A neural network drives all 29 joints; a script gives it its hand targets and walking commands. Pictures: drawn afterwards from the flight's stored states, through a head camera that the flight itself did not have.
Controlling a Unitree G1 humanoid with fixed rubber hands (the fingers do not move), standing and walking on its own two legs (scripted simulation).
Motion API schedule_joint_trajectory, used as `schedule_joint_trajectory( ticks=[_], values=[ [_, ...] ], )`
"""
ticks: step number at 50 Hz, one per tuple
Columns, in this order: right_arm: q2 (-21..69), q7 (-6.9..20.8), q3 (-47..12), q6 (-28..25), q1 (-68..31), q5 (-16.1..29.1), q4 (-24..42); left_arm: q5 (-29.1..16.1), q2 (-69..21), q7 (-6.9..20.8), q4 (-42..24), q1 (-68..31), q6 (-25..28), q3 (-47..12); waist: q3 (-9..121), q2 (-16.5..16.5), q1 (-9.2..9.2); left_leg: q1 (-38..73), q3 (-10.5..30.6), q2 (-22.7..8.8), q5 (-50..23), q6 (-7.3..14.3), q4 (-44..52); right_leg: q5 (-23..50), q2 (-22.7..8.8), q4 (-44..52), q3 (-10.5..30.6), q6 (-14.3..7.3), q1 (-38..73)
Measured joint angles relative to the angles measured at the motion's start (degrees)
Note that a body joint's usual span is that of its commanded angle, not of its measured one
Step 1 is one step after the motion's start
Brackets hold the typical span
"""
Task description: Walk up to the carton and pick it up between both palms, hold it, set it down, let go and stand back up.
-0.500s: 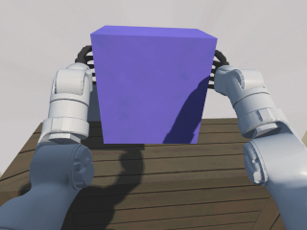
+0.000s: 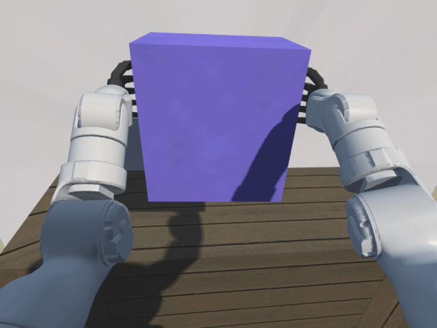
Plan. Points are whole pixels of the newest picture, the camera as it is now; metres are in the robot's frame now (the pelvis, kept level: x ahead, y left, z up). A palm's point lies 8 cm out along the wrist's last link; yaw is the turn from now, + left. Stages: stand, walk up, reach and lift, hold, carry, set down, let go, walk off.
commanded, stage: hold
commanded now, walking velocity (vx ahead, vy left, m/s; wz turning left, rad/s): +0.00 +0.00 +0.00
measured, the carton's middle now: (216, 117) +0.41 +0.01 +0.29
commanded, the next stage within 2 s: none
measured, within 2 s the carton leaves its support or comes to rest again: neither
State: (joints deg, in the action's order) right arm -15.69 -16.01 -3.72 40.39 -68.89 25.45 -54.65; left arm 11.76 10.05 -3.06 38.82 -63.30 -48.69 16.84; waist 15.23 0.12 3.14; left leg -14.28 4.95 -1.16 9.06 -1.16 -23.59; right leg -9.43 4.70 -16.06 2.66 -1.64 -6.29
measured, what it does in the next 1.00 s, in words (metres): stands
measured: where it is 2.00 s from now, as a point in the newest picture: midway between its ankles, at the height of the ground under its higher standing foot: outside the picture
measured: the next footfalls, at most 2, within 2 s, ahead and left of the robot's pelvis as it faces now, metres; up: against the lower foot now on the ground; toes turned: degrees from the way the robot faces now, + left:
none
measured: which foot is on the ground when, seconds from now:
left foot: down 0.00-1.00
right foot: down 0.00-1.00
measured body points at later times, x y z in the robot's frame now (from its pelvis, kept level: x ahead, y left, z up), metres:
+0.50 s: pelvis +0.00 +0.00 +0.00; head -0.10 +0.02 +0.44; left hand +0.39 +0.18 +0.33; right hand +0.38 -0.16 +0.33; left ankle +0.04 +0.13 -0.75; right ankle -0.01 -0.11 -0.75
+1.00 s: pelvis +0.00 +0.00 +0.00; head -0.10 +0.02 +0.44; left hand +0.39 +0.18 +0.33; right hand +0.38 -0.16 +0.33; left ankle +0.04 +0.13 -0.75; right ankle -0.01 -0.11 -0.75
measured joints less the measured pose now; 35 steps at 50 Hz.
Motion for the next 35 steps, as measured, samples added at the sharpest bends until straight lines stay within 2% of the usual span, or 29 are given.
schedule_joint_trajectory(
  ticks=[8,35],
  values=[
    [-0.1,0.5,0.7,-0.4,-0.9,-0.6,-2.2,-0.2,0.0,-0.4,2.3,-1.2,0.4,0.0,0.4,0.0,-0.2,-0.7,-0.1,0.1,-0.1,0.1,-0.1,-0.1,-0.1,-0.4,0.1,0.1,-0.8],
    [-0.3,0.2,-0.7,-0.3,0.3,0.5,-0.1,-0.3,-0.2,-0.4,-0.1,0.2,0.0,-0.4,0.0,0.0,0.32,0.0,0.1,0.0,0.5,0.1,-0.5,-0.2,0.0,0.1,0.0,0.1,0.3]
  ],
)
